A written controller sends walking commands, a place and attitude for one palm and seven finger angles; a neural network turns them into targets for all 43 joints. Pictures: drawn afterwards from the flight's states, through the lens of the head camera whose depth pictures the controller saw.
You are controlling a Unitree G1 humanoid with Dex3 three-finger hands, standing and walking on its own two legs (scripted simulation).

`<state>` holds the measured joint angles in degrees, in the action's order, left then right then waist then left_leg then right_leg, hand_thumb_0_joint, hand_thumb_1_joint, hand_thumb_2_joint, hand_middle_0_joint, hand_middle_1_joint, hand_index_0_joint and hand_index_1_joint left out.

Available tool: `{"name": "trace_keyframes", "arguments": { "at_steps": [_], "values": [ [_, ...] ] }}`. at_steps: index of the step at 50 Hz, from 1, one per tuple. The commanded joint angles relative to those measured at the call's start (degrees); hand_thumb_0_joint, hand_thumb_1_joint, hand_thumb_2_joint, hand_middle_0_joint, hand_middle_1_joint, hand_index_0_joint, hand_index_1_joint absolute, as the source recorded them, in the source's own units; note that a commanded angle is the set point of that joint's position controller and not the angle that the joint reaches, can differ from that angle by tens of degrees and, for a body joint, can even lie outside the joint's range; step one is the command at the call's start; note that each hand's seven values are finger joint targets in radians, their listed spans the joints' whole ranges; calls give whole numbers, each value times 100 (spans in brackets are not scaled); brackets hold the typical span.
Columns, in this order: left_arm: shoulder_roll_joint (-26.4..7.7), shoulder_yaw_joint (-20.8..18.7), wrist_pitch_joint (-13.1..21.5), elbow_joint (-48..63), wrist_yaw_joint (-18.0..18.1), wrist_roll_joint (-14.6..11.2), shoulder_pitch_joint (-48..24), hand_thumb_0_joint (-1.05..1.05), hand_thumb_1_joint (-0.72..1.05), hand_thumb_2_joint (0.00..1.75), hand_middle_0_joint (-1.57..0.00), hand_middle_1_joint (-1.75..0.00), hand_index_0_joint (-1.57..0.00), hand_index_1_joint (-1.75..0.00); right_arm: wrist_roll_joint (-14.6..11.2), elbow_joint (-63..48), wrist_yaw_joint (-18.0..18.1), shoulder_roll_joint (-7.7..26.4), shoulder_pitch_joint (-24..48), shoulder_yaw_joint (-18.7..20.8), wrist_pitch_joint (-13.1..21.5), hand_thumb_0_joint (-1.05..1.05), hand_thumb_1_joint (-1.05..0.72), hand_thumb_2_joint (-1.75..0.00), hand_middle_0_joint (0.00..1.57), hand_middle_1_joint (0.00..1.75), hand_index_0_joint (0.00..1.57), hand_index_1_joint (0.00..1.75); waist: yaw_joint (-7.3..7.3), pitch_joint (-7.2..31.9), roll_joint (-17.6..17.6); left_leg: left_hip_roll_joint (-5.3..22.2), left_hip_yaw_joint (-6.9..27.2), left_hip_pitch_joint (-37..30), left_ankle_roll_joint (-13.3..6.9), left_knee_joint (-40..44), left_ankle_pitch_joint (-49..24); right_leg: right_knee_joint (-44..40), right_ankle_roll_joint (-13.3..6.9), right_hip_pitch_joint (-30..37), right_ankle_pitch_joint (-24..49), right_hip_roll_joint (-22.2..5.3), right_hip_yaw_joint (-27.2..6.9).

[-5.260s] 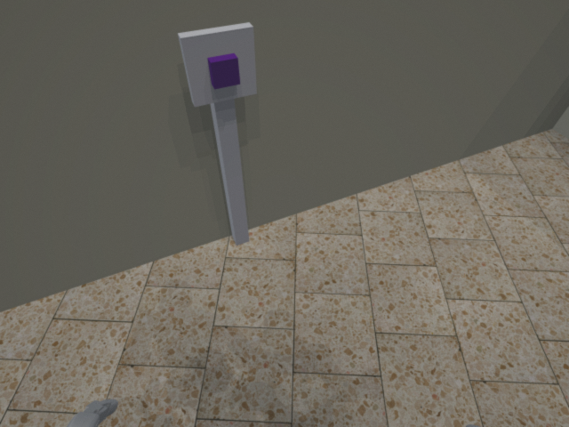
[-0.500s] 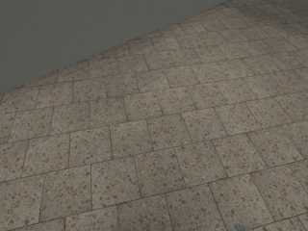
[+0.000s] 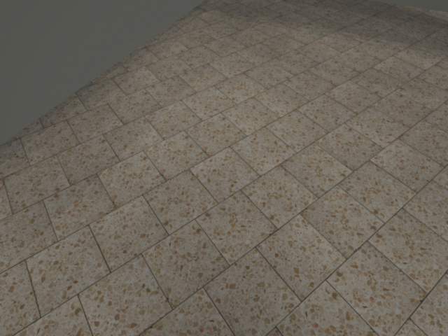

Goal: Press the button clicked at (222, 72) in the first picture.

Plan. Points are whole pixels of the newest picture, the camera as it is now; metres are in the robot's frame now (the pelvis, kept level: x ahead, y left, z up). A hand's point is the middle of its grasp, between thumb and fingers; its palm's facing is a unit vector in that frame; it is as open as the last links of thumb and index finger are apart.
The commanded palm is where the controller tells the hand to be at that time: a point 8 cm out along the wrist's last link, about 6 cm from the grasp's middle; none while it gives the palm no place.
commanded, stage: walk to a spot facing it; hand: left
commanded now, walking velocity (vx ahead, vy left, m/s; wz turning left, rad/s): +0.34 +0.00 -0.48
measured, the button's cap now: out of the picture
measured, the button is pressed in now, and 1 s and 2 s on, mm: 0 0 0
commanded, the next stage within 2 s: turn to face it in 0.32 s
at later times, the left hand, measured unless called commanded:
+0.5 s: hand out of the picture +0.12 +0.15 -0.19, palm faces -0.05 -0.99 -0.15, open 7.4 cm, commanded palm none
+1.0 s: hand (148, 256) +0.31 +0.20 -0.16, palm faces +0.13 -0.97 -0.22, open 7.4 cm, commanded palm none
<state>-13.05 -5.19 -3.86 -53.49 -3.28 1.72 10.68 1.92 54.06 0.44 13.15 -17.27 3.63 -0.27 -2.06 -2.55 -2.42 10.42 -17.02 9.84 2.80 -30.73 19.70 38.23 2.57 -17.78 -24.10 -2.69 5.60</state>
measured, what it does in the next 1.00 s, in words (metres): walks ahead: right foot, then left foot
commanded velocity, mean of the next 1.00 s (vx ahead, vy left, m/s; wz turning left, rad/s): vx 0.11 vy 0.00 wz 0.31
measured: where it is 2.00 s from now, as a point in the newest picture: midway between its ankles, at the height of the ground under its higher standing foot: outside the picture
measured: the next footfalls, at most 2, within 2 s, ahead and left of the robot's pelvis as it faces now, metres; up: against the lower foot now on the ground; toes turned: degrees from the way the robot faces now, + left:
right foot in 0.02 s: +0.04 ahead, -0.12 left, +0.00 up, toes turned -7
left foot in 0.52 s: +0.34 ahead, +0.06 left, +0.00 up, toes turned +1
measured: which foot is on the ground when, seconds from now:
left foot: down 0.00-0.02, up 0.04-0.50, down 0.52-1.00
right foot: up 0.00-0.00, down 0.02-0.52, up 0.54-1.00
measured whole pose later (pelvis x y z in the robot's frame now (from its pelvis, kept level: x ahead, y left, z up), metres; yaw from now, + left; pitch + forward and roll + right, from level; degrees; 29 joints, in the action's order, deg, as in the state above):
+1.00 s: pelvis +0.22 -0.01 +0.00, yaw +6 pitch +1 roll -1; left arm -11.2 -4.8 -2.9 -53.7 1.3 1.3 8.1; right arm 1.3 55.8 -0.2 10.1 -15.6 4.2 -1.8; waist -3.1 -0.8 -0.5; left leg -5.6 2.5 21.0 -5.2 -23.8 3.9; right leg 52.3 4.3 -24.7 -22.3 -1.8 -0.9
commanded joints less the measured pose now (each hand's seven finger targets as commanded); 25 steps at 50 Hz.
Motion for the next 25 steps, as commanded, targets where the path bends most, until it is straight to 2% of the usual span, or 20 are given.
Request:
{"name": "trace_keyframes", "arguments": {
  "at_steps": [1,2,3,4,5,6,7,9,10,12,16,20,21,22,23,24,25],
  "values": [
    [-1305,-279,484,41,163,31,1314,0,90,90,-20,-30,-20,-30,-109,-535,-79,453,236,69,135,0,-90,-90,20,30,20,30,907,805,2078,63,74,2576,30,-2203,1293,-2228,-904,3019,-196,-1347,-2013],
    [-1699,-339,449,-98,279,-90,1825,0,90,90,-20,-30,-20,-30,-44,-910,-99,411,976,-18,115,0,-90,-90,20,30,20,30,1169,638,2334,-363,790,3638,103,-3406,1747,-2510,-1382,2977,670,-2161,-3649],
    [-1547,-309,457,-104,348,-120,1797,0,90,90,-20,-30,-20,-30,-21,-947,-88,558,1140,41,121,0,-90,-90,20,30,20,30,1060,395,1400,-180,1400,3843,28,-3712,1239,-2437,-1509,2789,892,-2127,-3116],
    [-1330,-267,523,-77,366,-117,1449,0,90,90,-20,-30,-20,-30,-40,-811,-97,522,1128,52,136,0,-90,-90,20,30,20,30,917,215,1538,-37,1477,3724,5,-3829,694,-2463,-1374,2373,869,-1818,-2901],
    [-1091,-179,578,-38,359,-115,1145,0,90,90,-20,-30,-20,-30,-18,-683,-100,576,1029,76,156,0,-90,-90,20,30,20,30,728,-29,1244,10,1507,3582,48,-3802,339,-2495,-1315,2040,925,-1667,-2651],
    [-859,-81,627,15,352,-116,895,0,90,90,-20,-30,-20,-30,12,-534,-111,584,866,98,148,0,-90,-90,20,30,20,30,534,-214,965,40,1518,3311,104,-3641,0,-2510,-1224,1644,1415,-1481,-2169],
    [-724,-32,666,20,351,-96,732,0,90,90,-20,-30,-20,-30,14,-381,-128,482,652,104,130,0,-90,-90,20,30,20,30,355,-242,851,2,1455,3023,151,-3440,-228,-2525,-1148,1402,1814,-1282,-1777],
    [-696,22,766,-35,339,-82,759,0,90,90,-20,-30,-20,-30,11,-244,-140,375,359,71,102,0,-90,-90,20,30,20,30,186,-203,843,-107,1298,2872,238,-3194,-464,-2486,-1094,1416,2886,-1075,-1332],
    [-692,31,791,-82,344,-82,810,0,90,90,-20,-30,-20,-30,1,-207,-145,345,353,71,96,0,-90,-90,20,30,20,30,172,-199,897,-140,1253,2874,262,-3085,-571,-2464,-1083,1466,3212,-1022,-1200],
    [-623,68,836,-237,365,-79,999,0,90,90,-20,-30,-20,-30,-24,-217,-166,290,511,61,101,0,-90,-90,20,30,20,30,186,-226,865,-189,1235,2963,248,-2925,-835,-2491,-1113,1572,3516,-980,-1185],
    [-473,136,863,-489,434,-81,1307,0,90,90,-20,-30,-20,-30,-54,-307,-190,210,977,4,151,0,-90,-90,20,30,20,30,311,-350,890,-235,1165,3110,148,-2326,-1092,-2469,-1155,1881,3886,-967,-1160],
    [-482,151,847,-678,506,-48,1284,0,90,90,-20,-30,-20,-30,-97,-318,-218,78,1207,-42,216,0,-90,-90,20,30,20,30,293,-544,880,-348,1082,2409,-50,-1282,-1109,-2386,-1064,1749,4099,-1013,-1090],
    [-483,151,841,-722,523,-42,1279,0,90,90,-20,-30,-20,-30,-99,-266,-198,73,1153,-45,239,0,-90,-90,20,30,20,30,249,-522,875,-457,1026,2098,-119,-1032,-1045,-2165,-1019,1743,4556,-1002,-1043],
    [-508,143,847,-767,543,-30,1260,0,90,90,-20,-30,-20,-30,-104,-167,-165,88,877,-30,268,0,-90,-90,20,30,20,30,140,-339,794,-626,992,1622,-227,-794,-966,-1748,-949,1793,5206,-1036,-952],
    [-572,116,845,-757,561,-38,1173,0,90,90,-20,-30,-20,-30,-89,39,-119,140,256,-11,283,0,-90,-90,20,30,20,30,-129,-34,714,-813,958,1015,-302,-437,-1210,-1093,-790,1862,5579,-918,-687],
    [-559,113,821,-779,572,-80,1198,0,90,90,-20,-30,-20,-30,-59,290,-82,327,-503,21,295,0,-90,-90,20,30,20,30,-380,428,600,-893,1063,157,-353,18,-1806,-71,-580,1801,5333,-723,-451],
    [-387,117,789,-783,557,-149,1462,0,90,90,-20,-30,-20,-30,-9,435,-22,716,-1126,89,312,0,-90,-90,20,30,20,30,-482,1111,-266,-264,1772,-972,-602,-3,-3395,1173,-333,1153,3626,-213,-110]
  ]
}}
